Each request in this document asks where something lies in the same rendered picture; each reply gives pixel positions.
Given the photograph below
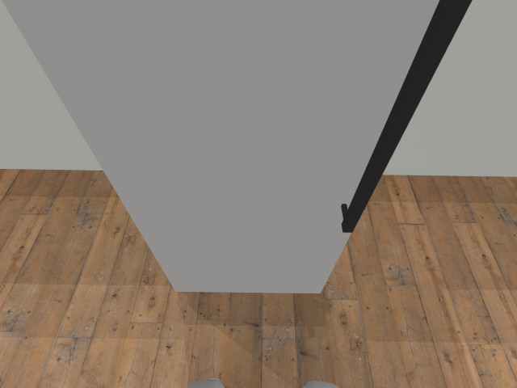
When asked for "fridge door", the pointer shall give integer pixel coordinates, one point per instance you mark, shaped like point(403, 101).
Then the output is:
point(231, 130)

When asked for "handle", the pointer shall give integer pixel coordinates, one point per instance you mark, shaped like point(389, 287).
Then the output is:
point(442, 27)

